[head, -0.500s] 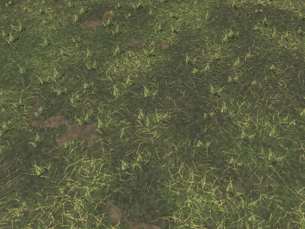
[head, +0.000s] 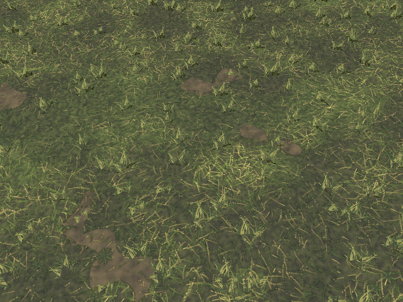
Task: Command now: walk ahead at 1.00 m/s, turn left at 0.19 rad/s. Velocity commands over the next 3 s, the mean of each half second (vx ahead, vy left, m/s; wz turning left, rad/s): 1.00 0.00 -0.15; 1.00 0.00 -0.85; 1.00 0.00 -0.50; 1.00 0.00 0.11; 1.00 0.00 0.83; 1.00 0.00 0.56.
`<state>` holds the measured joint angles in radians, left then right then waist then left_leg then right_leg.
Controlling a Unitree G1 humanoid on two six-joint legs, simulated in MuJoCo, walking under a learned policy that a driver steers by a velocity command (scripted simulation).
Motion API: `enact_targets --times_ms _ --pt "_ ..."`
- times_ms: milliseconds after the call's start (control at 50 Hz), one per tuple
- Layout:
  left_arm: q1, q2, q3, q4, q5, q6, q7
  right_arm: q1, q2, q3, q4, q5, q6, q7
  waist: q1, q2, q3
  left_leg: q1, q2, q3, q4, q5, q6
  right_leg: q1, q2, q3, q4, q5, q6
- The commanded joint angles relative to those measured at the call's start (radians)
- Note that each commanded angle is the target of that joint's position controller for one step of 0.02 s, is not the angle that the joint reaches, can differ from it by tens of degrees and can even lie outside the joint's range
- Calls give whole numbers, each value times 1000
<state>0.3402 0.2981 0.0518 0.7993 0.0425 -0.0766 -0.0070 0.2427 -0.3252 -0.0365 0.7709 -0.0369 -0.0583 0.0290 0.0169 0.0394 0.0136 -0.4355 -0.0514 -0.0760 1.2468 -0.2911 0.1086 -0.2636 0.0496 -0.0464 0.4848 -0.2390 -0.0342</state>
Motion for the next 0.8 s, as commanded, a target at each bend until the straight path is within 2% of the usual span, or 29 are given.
enact_targets --times_ms 20,60,100,140,180,220,240,260,280,300,320,340,360,380,420,460,480,540,560,580,600,640,680,700,720,740,760,780,800 --pt "74 65 7 5 -19 -35 -3 -59 -13 16 -110 -14 2 21 -24 -113 43 -295 86 -71 -59 12 -21 135 -266 395 -343 -148 -149" --pt "89 86 10 18 -27 -45 -7 -173 -22 26 -160 -14 0 25 -21 -85 102 -340 100 -21 -205 111 -39 99 -241 286 -410 -24 -154" --pt "96 83 8 29 -37 -51 -14 -268 -12 42 -193 -11 -9 37 -12 -79 126 -255 114 70 -414 265 -46 50 -182 159 -450 167 -132" --pt "145 94 8 53 -49 -61 -16 -340 18 58 -210 0 -16 50 13 -71 128 -102 96 147 -560 394 -27 26 -183 101 -522 368 -119" --pt "171 127 12 76 -49 -62 -15 -357 4 56 -206 5 -16 44 13 -70 123 -62 79 167 -632 430 -4 138 -205 63 -514 560 -112" --pt "198 161 14 96 -41 -52 -6 -337 -24 45 -195 -5 -16 27 -6 -108 56 -11 14 209 -663 333 22 297 -220 27 -375 981 -98" --pt "213 178 15 108 -34 -42 5 -280 -45 35 -184 -13 -16 15 -42 -143 -6 86 -14 196 -666 255 36 330 -239 33 -234 1152 -89" --pt "204 199 18 116 -24 -27 16 -116 -81 16 -138 -14 -16 -1 -124 -169 -98 262 -36 168 -668 175 49 316 -248 45 -25 1214 -82" --pt "161 206 18 107 -24 -16 22 93 -118 -6 -73 -15 -16 -18 -231 -158 -185 501 12 117 -699 157 63 192 -226 43 244 1078 -73" --pt "164 117 0 71 -16 -18 18 256 -206 -37 -38 -35 -16 -39 -250 -28 -313 739 243 -120 -684 -126 74 -21 -151 30 606 582 -85" --pt "279 -11 -26 33 -72 -23 9 214 -238 -49 -55 -47 -18 -35 -122 233 -487 968 530 -681 -838 -317 182 -354 -11 87 995 -208 -58" --pt "158 110 -2 26 -60 -19 19 155 -176 -51 -61 -21 -10 -29 -155 62 -398 861 477 -669 -935 -358 173 -471 -59 123 1019 -116 -80" --pt "53 105 -1 8 -55 -18 14 92 -103 -33 -41 -16 -22 -29 -129 1 -196 684 426 -474 -957 -246 142 -498 -107 127 941 -29 -79" --pt "32 74 -8 9 -51 -13 4 71 -65 -28 -18 -16 -32 -26 -94 -41 -83 521 392 -353 -1002 -91 117 -458 -140 123 872 -8 -78" --pt "54 34 -10 22 -25 27 -17 64 -29 -19 14 -6 -52 -30 -24 -12 -4 335 337 -168 -1066 11 66 -369 -174 128 818 -11 -60" --pt "2 5 -10 -4 -19 60 -33 70 -8 -15 42 19 -71 -23 6 8 49 294 317 -43 -1119 86 34 -413 -203 117 774 2 -49" --pt "-53 0 -10 -26 -16 67 -40 75 -5 -15 52 26 -77 -22 6 8 75 289 302 27 -1139 153 20 -453 -210 100 755 43 -44" --pt "-188 -22 -24 -89 -25 64 -57 64 3 -12 66 18 -90 -18 15 24 116 244 212 243 -1159 379 -22 -449 -184 22 580 243 -52" --pt "-204 -20 -25 -91 -32 62 -63 66 -3 -12 68 18 -91 -19 16 -3 107 254 185 303 -1155 471 -44 -418 -160 -14 514 303 -63" --pt "-242 -24 -33 -117 -31 58 -70 76 -30 -15 69 22 -94 -21 20 5 128 247 207 330 -1161 560 -54 -376 -160 -44 405 343 -77" --pt "-294 -12 -33 -129 -27 56 -77 100 -38 -16 80 27 -95 -27 6 -17 145 279 211 351 -1170 651 -66 -349 -136 -88 330 382 -90" --pt "-303 16 -27 -124 -24 51 -81 142 -82 -22 85 30 -88 -44 9 -11 107 405 218 376 -1091 1009 -91 -270 -49 -164 243 406 -121" --pt "-163 67 -10 -86 -28 50 -73 136 -157 -40 68 22 -56 -68 97 55 0 499 255 369 -864 1365 -106 -110 28 -186 232 289 -147" --pt "3 108 10 -44 -29 52 -63 98 -187 -50 52 13 -34 -74 186 77 -85 474 275 354 -648 1443 -100 65 59 -167 249 213 -170" --pt "220 157 39 21 -28 54 -45 46 -198 -56 30 2 -15 -74 281 65 -170 371 287 322 -345 1350 -84 288 64 -99 232 113 -209" --pt "267 195 67 44 -38 58 -19 30 -157 -53 37 -3 -9 -55 280 -41 -150 200 164 321 51 653 -85 410 18 13 149 42 -253" --pt "173 284 85 35 -33 72 -10 59 9 -9 -35 -21 -28 -41 120 -291 -100 -199 3 243 437 -226 -124 540 -147 345 195 283 -342" --pt "133 341 101 -15 -19 81 -8 55 -14 5 -140 9 -55 -39 103 -266 -307 -429 -4 23 516 -211 -127 711 -288 797 -87 -75 -509" --pt "106 274 94 -31 -19 79 2 -29 -65 6 -142 -2 -79 -38 110 -65 -185 -480 60 -24 405 -125 -113 595 -311 880 -253 -245 -451"
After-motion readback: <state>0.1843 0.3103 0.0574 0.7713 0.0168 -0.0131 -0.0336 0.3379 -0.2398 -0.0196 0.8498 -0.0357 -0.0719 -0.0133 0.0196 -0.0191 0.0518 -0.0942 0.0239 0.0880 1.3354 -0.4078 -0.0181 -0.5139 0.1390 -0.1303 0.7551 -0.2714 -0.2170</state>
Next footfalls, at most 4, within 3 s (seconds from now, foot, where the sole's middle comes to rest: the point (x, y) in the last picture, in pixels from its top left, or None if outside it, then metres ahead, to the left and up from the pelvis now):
0.30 left None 0.48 0.09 -0.77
0.74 right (245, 198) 0.90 -0.12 -0.77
1.14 left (246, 119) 1.34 -0.15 -0.77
1.58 right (334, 98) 1.49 -0.58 -0.77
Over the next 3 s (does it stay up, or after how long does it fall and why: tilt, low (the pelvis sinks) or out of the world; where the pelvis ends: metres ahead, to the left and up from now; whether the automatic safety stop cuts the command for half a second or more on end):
stays up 2.53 -1.06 -0.01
